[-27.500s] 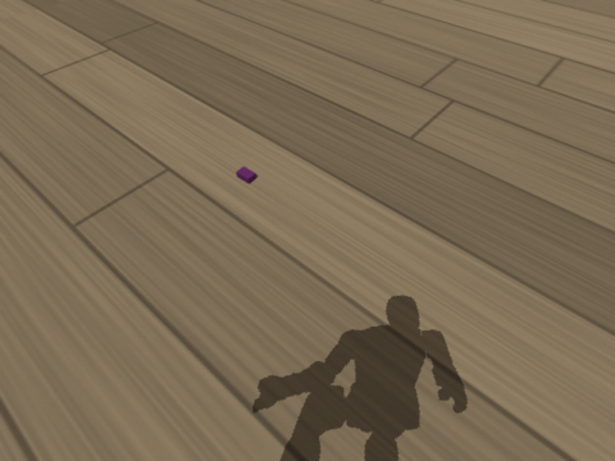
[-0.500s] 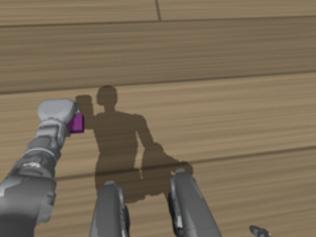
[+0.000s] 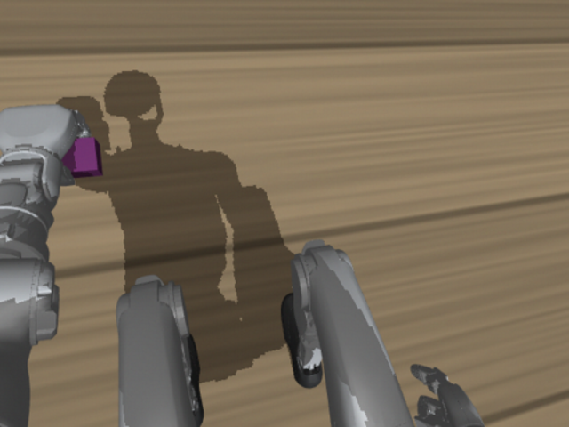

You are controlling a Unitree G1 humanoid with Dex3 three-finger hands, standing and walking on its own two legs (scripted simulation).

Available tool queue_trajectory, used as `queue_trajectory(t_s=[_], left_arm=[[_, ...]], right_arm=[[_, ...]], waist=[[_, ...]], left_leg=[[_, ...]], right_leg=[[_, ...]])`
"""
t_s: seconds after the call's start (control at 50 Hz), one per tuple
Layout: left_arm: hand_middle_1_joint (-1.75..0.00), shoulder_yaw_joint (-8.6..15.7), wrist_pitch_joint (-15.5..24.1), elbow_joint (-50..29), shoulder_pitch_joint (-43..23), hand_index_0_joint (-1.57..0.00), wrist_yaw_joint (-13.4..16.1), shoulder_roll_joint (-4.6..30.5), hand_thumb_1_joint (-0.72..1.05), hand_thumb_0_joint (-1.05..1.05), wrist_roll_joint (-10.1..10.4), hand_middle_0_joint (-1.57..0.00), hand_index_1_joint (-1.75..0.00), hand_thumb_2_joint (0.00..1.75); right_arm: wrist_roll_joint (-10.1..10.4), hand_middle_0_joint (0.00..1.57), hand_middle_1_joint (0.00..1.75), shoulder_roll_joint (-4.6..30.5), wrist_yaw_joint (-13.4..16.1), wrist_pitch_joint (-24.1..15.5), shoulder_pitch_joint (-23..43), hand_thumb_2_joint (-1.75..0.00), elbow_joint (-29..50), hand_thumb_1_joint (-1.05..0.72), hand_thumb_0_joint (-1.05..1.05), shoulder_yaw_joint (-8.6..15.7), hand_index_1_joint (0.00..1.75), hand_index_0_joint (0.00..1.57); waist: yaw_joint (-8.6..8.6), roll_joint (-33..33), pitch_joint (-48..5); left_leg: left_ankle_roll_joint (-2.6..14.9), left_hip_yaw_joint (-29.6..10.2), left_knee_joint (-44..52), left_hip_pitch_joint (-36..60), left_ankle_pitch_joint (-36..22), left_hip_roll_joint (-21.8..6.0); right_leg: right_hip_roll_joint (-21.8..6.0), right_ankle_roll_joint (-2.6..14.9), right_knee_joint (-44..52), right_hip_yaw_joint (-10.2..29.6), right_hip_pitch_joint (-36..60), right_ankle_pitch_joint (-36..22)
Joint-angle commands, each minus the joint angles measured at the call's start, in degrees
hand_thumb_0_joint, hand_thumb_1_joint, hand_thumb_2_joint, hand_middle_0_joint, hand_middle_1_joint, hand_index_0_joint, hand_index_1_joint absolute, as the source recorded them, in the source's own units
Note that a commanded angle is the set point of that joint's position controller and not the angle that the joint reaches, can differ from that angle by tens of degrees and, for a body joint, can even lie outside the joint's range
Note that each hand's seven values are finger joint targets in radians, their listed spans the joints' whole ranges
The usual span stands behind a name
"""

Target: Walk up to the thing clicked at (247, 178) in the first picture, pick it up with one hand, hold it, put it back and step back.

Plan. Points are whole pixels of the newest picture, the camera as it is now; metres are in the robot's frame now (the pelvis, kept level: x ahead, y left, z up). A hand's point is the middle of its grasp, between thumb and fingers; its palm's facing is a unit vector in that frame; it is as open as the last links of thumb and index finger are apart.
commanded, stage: crouch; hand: left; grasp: from above
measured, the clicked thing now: (69, 159) +0.51 +0.23 -0.19
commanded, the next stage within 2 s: lower in 0.84 s
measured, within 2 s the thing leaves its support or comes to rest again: neither
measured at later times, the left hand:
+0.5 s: hand (73, 160) +0.52 +0.24 -0.22, palm faces -0.45 +0.00 -0.89, open 7.8 cm
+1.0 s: hand (78, 160) +0.54 +0.24 -0.26, palm faces -0.45 +0.01 -0.89, open 7.8 cm
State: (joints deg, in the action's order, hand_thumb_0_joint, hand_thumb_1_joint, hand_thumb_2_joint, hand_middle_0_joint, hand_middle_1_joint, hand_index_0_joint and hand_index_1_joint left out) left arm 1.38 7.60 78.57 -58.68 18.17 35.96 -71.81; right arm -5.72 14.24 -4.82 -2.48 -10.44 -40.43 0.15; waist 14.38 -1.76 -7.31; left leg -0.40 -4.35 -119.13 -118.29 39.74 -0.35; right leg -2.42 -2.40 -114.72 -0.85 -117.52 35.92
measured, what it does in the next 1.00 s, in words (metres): lowers itself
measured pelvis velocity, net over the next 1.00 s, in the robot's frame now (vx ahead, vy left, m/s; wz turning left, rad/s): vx -0.01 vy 0.01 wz -0.08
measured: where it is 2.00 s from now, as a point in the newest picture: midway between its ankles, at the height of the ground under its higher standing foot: (247, 375)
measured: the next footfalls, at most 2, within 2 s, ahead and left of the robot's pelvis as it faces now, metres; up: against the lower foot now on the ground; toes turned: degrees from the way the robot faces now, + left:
none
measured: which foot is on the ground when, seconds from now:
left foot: down 0.00-1.00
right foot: down 0.00-1.00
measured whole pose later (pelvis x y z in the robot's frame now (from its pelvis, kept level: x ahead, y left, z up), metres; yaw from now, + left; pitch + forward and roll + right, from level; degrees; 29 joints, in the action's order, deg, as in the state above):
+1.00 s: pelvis -0.01 +0.01 -0.10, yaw -5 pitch +35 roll -10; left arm 2.2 9.9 87.0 -68.5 17.4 49.4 -75.2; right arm -8.2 16.8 -8.4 -0.9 -11.6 -37.6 -8.5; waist 20.6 0.4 1.1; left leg -0.1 -8.7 -137.9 -133.6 40.1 0.5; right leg -1.3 -3.3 -129.8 -3.4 -130.4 35.0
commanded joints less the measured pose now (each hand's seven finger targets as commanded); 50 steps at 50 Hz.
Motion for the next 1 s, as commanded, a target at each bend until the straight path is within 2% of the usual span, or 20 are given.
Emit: queue_trajectory(t_s=[0.0, 0.04, 0.06, 0.1, 0.14, 0.16, 0.2, 0.28, 0.32, 0.34, 0.44, 0.52, 0.54, 0.62, 0.64, 0.68, 0.74, 0.78, 0.92, 0.98], left_arm=[[-0.26, 1.7, 0.6, -7.5, -21.8, -1.15, 1.6, 14.2, 0.77, 0.0, -0.1, -1.08, -0.2, 0.19], [-0.25, 2.7, 1.1, -10.6, -25.3, -1.15, 1.3, 17.0, 0.78, 0.0, 0.2, -1.08, -0.19, 0.19], [-0.25, 2.1, 0.9, -6.6, -23.0, -1.15, 1.0, 15.7, 0.78, 0.0, -0.2, -1.1, -0.2, 0.21], [-0.26, 1.2, 1.2, -7.0, -25.0, -1.14, 0.7, 14.6, 0.77, 0.0, -0.1, -1.08, -0.2, 0.21], [-0.26, 3.0, 1.7, -7.6, -26.3, -1.15, 0.8, 18.5, 0.78, 0.0, -0.8, -1.08, -0.2, 0.2], [-0.27, 2.4, 1.4, -4.7, -24.6, -1.14, 0.8, 17.5, 0.77, 0.0, -1.2, -1.08, -0.21, 0.23], [-0.26, 2.2, 2.0, -5.4, -27.2, -1.15, 0.8, 17.2, 0.78, 0.0, -1.0, -1.09, -0.21, 0.23], [-0.26, 2.9, 2.7, -4.9, -28.6, -1.14, 0.9, 20.8, 0.77, 0.0, -1.5, -1.08, -0.21, 0.22], [-0.24, 1.9, 2.7, -2.9, -28.1, -1.14, 0.9, 19.6, 0.76, 0.0, -1.5, -1.08, -0.18, 0.19], [-0.26, 3.2, 3.2, -5.2, -30.4, -1.14, 1.2, 21.8, 0.76, 0.0, -1.6, -1.07, -0.2, 0.2], [-0.26, 2.2, 3.0, 0.2, -28.3, -1.14, 1.8, 21.8, 0.77, 0.0, -2.7, -1.09, -0.21, 0.23], [-0.26, 3.5, 3.2, -2.7, -31.1, -1.15, 2.1, 25.4, 0.78, 0.0, -2.7, -1.1, -0.2, 0.21], [-0.27, 2.4, 3.0, 0.0, -29.6, -1.16, 2.0, 24.0, 0.78, 0.0, -3.0, -1.11, -0.22, 0.24], [-0.27, 3.1, 2.9, -1.1, -30.9, -1.18, 2.2, 26.2, 0.81, 0.0, -2.8, -1.13, -0.22, 0.23], [-0.28, 2.1, 2.7, 1.5, -29.0, -1.18, 1.9, 24.8, 0.8, 0.0, -3.0, -1.12, -0.22, 0.23], [-0.28, 2.9, 2.7, -0.6, -30.7, -1.16, 2.0, 26.5, 0.78, 0.0, -2.9, -1.11, -0.22, 0.21], [-0.27, 1.7, 2.5, 0.2, -29.5, -1.18, 1.6, 25.2, 0.79, 0.0, -3.1, -1.13, -0.22, 0.23], [-0.28, 2.5, 2.6, -2.2, -30.3, -1.2, 1.6, 26.2, 0.84, 0.0, -2.8, -1.15, -0.23, 0.23], [-0.26, 2.2, 2.5, -1.4, -31.3, -1.21, 1.2, 26.5, 0.84, 0.0, -2.8, -1.16, -0.22, 0.22], [-0.26, 1.0, 2.4, 0.6, -29.9, -1.2, 0.9, 24.4, 0.79, 0.0, -2.6, -1.17, -0.23, 0.24]], right_arm=[[-0.5, 0.2, 0.3, 13.1, 0.0, 0.1, -14.7, -0.9, 0.5, -0.9, 0.0, 4.5, 0.3, 0.2], [-0.5, 0.2, 0.3, 13.4, -0.3, 0.4, -14.5, -0.9, -0.1, -0.9, 0.0, 4.5, 0.3, 0.2], [-0.7, 0.2, 0.3, 13.4, -0.5, 0.5, -14.8, -0.9, 0.4, -0.9, 0.0, 4.2, 0.3, 0.2], [-0.8, 0.2, 0.3, 14.2, -0.7, 0.6, -14.6, -0.9, 0.2, -0.9, 0.0, 4.0, 0.3, 0.2], [-1.0, 0.2, 0.3, 14.6, -1.0, 1.0, -16.1, -0.9, -0.7, -0.9, 0.0, 3.9, 0.3, 0.2], [-0.9, 0.2, 0.3, 14.7, -1.2, 0.9, -15.5, -0.9, 0.2, -0.9, 0.0, 3.5, 0.3, 0.2], [-1.3, 0.2, 0.3, 15.0, -1.6, 1.1, -15.7, -0.9, 0.1, -0.9, 0.0, 3.0, 0.3, 0.2], [-1.7, 0.2, 0.3, 15.5, -1.9, 1.3, -15.3, -0.9, 0.5, -0.9, 0.0, 1.9, 0.3, 0.2], [-1.8, 0.2, 0.3, 15.8, -2.1, 1.3, -14.9, -0.9, 0.9, -0.9, 0.0, 1.4, 0.3, 0.2], [-2.0, 0.2, 0.3, 16.1, -2.1, 1.3, -15.8, -0.9, 0.4, -0.9, 0.0, 1.3, 0.3, 0.2], [-2.3, 0.2, 0.3, 16.3, -2.2, 1.3, -15.3, -0.9, 0.6, -0.9, 0.0, -0.2, 0.3, 0.2], [-2.4, 0.2, 0.3, 17.1, -2.3, 1.2, -15.4, -0.9, 1.1, -0.9, 0.0, -0.9, 0.3, 0.2], [-2.4, 0.2, 0.3, 17.0, -2.4, 1.3, -15.4, -0.9, 1.0, -0.9, 0.0, -1.5, 0.3, 0.2], [-2.5, 0.2, 0.3, 17.5, -2.4, 1.3, -15.3, -0.9, 1.2, -0.91, 0.0, -1.9, 0.3, 0.2], [-2.5, 0.2, 0.3, 17.3, -2.5, 1.3, -15.3, -0.9, 1.3, -0.91, 0.0, -2.3, 0.3, 0.2], [-2.4, 0.2, 0.3, 17.8, -2.4, 1.4, -15.3, -0.9, 1.2, -0.91, 0.0, -2.3, 0.3, 0.2], [-2.3, 0.2, 0.3, 17.8, -2.5, 1.6, -15.0, -0.9, 1.3, -0.91, 0.0, -2.9, 0.3, 0.2], [-2.4, 0.2, 0.3, 18.2, -2.6, 1.5, -16.1, -0.9, 1.5, -0.91, 0.0, -2.9, 0.3, 0.2], [-2.5, 0.2, 0.3, 19.2, -2.6, 1.9, -15.3, -0.9, 2.3, -0.91, 0.0, -3.5, 0.3, 0.2], [-2.8, 0.2, 0.3, 18.7, -2.7, 1.9, -14.9, -0.9, 2.4, -0.91, 0.0, -3.8, 0.3, 0.2]], waist=[[2.08, -13.0, -42.4], [2.0, -13.1, -42.3], [2.5, -12.4, -40.8], [3.29, -14.5, -39.5], [2.73, -15.4, -41.4], [2.99, -14.5, -40.3], [4.5, -14.5, -38.3], [4.72, -15.3, -37.3], [5.27, -16.8, -36.0], [5.43, -17.5, -37.0], [6.41, -17.9, -34.1], [6.7, -19.8, -35.4], [6.77, -19.5, -35.0], [7.0, -18.8, -34.4], [7.53, -19.1, -32.7], [7.41, -19.5, -33.5], [7.31, -19.9, -34.1], [7.87, -20.0, -34.5], [8.45, -20.4, -31.5], [9.18, -19.4, -29.2]], left_leg=[[1.73, 3.7, 9.6, 27.4, -15.1, 1.2], [1.89, 3.9, 8.5, 24.6, -14.3, 1.3], [1.75, 3.6, 8.3, 24.8, -14.3, 1.2], [1.41, 3.0, 7.8, 24.5, -14.5, 1.1], [1.26, 2.9, 6.3, 25.7, -17.3, 0.9], [1.34, 2.8, 5.8, 24.5, -17.4, 1.0], [1.47, 2.6, 5.0, 22.5, -15.8, 1.0], [1.54, 2.7, 3.9, 20.0, -12.1, 1.1], [1.3, 2.3, 3.7, 19.9, -11.4, 1.1], [1.18, 1.9, 3.4, 20.5, -11.9, 1.0], [1.16, 1.7, 1.4, 18.3, -11.0, 1.0], [1.24, 1.7, 0.2, 17.6, -11.6, 1.0], [1.35, 2.0, -0.4, 16.7, -11.5, 1.1], [1.64, 2.0, -1.2, 14.2, -10.2, 1.1], [1.5, 1.9, -1.2, 14.0, -9.9, 1.2], [1.51, 1.5, -1.6, 14.5, -10.1, 1.0], [1.36, 1.4, -2.3, 14.7, -11.5, 0.9], [1.28, 1.0, -2.9, 15.9, -13.9, 0.8], [1.14, 0.7, -3.9, 13.7, -12.1, 1.0], [1.19, 0.5, -4.3, 13.3, -10.8, 1.0]], right_leg=[[2.2, 4.07, 10.1, -3.6, 23.7, -14.2], [2.5, 4.11, 8.8, -3.7, 23.2, -13.9], [2.4, 4.09, 8.4, -3.9, 22.2, -13.5], [2.3, 4.32, 7.0, -4.4, 18.8, -13.0], [2.4, 4.4, 5.3, -4.7, 19.4, -15.2], [2.3, 4.24, 5.0, -4.8, 19.1, -15.2], [2.4, 4.14, 4.4, -5.2, 17.5, -14.4], [2.7, 4.21, 3.2, -5.8, 16.9, -11.2], [2.8, 4.33, 2.3, -6.1, 14.8, -10.5], [2.7, 4.3, 1.7, -6.4, 14.7, -11.1], [3.0, 4.36, 0.0, -7.0, 12.4, -10.6], [3.1, 4.32, -1.3, -7.2, 12.2, -11.4], [3.3, 4.23, -1.3, -7.3, 13.0, -11.5], [3.5, 4.13, -1.8, -7.7, 12.7, -10.7], [3.5, 4.15, -2.1, -7.8, 12.1, -10.4], [3.5, 4.18, -2.4, -8.1, 11.5, -10.8], [3.7, 4.22, -3.3, -8.4, 11.6, -12.0], [3.5, 4.1, -3.6, -8.6, 11.9, -14.1], [3.5, 4.46, -4.1, -9.0, 9.4, -12.2], [3.7, 4.42, -4.0, -9.2, 8.1, -11.1]])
